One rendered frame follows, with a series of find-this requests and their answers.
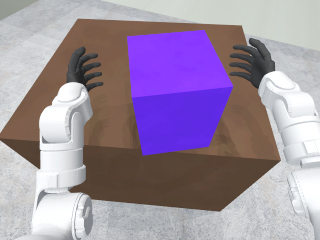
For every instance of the right robot forearm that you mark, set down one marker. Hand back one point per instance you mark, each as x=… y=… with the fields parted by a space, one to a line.
x=296 y=118

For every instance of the right robot hand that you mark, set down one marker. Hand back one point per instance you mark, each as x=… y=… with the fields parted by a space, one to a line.
x=261 y=62

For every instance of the pedestal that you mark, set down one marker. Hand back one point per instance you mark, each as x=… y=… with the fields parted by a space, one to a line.
x=242 y=149

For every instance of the robot right upper arm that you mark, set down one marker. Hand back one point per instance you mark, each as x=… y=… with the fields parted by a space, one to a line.
x=304 y=193

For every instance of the left robot hand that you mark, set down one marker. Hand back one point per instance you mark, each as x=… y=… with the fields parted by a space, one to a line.
x=76 y=70

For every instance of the left robot forearm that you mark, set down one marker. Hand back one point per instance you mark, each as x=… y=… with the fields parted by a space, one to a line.
x=61 y=142

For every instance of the robot left upper arm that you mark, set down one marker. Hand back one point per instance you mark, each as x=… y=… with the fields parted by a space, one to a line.
x=62 y=216

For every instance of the carton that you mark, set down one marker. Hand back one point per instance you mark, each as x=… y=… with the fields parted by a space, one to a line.
x=179 y=90

